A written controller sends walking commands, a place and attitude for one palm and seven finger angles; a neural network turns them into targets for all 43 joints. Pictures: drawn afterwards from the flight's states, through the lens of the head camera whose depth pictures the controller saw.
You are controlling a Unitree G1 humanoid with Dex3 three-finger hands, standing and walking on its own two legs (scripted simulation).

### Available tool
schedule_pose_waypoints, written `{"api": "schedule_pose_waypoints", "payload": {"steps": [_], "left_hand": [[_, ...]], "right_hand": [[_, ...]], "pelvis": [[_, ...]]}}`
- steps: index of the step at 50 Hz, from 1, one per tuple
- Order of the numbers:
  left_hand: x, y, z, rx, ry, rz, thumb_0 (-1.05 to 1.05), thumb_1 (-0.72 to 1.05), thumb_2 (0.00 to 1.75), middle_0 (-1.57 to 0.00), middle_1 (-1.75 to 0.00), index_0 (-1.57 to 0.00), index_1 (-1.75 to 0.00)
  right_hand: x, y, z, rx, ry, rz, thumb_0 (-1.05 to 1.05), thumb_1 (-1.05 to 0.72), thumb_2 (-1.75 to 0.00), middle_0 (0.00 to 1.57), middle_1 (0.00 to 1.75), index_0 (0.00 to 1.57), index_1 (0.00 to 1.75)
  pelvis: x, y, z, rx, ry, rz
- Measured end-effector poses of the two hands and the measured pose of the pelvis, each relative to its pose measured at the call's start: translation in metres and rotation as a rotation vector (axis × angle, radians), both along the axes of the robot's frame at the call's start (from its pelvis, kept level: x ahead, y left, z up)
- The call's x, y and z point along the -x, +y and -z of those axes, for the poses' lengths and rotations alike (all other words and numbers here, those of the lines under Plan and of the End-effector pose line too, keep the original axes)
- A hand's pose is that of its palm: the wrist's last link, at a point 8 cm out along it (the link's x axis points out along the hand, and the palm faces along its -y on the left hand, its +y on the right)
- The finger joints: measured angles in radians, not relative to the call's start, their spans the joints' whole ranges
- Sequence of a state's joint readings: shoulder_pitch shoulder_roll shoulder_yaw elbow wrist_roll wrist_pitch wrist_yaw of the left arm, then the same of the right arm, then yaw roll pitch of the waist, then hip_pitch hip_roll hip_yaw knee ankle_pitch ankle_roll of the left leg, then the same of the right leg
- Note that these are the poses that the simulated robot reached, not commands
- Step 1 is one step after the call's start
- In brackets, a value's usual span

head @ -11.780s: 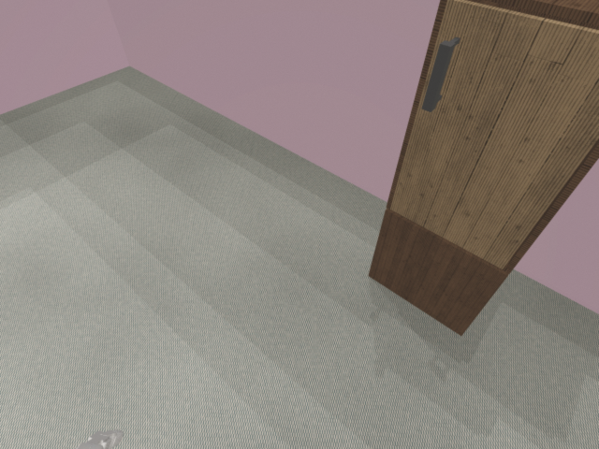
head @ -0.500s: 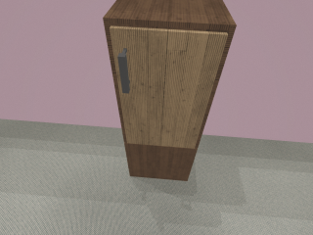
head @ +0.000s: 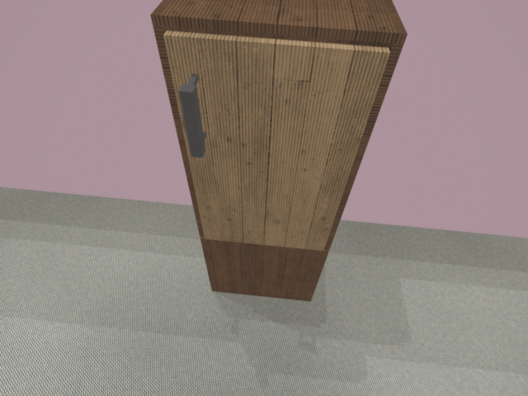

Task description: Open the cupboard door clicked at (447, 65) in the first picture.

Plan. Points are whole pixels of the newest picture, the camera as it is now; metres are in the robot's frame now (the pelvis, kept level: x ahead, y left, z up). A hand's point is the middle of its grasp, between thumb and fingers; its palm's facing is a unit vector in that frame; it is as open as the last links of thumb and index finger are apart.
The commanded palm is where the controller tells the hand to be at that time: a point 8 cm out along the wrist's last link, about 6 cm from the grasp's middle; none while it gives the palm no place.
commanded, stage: come to a stop and stand still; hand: left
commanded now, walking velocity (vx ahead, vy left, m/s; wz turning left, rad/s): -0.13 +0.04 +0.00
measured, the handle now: (196, 116) +0.55 +0.17 +0.12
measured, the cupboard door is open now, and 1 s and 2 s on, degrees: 0 0 0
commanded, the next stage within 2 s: look again from close up in 0.64 s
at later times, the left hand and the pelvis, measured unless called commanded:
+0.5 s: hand out of the picture -0.01 +0.24 -0.15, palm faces -0.01 -0.95 -0.30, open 7.4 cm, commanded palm none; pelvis -0.05 +0.03 +0.00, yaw -1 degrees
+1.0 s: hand out of the picture -0.01 +0.18 -0.17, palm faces -0.03 -0.98 -0.21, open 7.4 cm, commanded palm none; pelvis -0.02 +0.01 +0.00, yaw -1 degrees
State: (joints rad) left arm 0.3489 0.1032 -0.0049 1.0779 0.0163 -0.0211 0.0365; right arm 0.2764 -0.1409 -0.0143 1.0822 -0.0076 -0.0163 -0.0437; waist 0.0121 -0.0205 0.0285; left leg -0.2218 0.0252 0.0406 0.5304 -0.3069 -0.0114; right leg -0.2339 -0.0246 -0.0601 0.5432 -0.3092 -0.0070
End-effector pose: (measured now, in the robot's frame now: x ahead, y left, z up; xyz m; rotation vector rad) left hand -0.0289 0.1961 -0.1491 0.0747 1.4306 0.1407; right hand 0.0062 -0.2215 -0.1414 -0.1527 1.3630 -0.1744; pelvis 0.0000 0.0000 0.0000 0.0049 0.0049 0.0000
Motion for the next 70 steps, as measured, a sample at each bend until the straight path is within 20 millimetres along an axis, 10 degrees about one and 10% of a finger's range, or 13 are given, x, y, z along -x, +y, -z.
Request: {"api": "schedule_pose_waypoints", "payload": {"steps": [20,40,70], "left_hand": [[-0.026,0.087,-0.028,-0.176,-0.205,0.099,0.01,0.91,0.9,-0.2,-0.3,-0.2,-0.3],[0.017,0.047,-0.017,-0.079,-0.022,0.085,0.01,0.91,0.9,-0.2,-0.3,-0.2,-0.3],[-0.093,0.034,-0.026,-0.125,-0.187,0.034,0.01,0.91,0.9,-0.2,-0.3,-0.2,-0.3]], "right_hand": [[0.004,0.023,0.004,-0.042,-0.189,-0.028,0.0,-0.93,-0.9,0.2,0.3,0.2,0.3],[0.057,0.013,0.005,-0.048,0.02,-0.006,0.0,-0.91,-0.9,0.2,0.3,0.2,0.3],[-0.043,-0.025,0.0,-0.011,-0.086,-0.026,0.0,-0.91,-0.9,0.2,0.3,0.2,0.3]], "pelvis": [[0.049,0.032,0.003,-0.002,-0.043,0.011],[0.041,0.019,-0.003,-0.013,-0.005,0.011],[-0.014,-0.011,-0.003,-0.006,0.01,0.007]]}}
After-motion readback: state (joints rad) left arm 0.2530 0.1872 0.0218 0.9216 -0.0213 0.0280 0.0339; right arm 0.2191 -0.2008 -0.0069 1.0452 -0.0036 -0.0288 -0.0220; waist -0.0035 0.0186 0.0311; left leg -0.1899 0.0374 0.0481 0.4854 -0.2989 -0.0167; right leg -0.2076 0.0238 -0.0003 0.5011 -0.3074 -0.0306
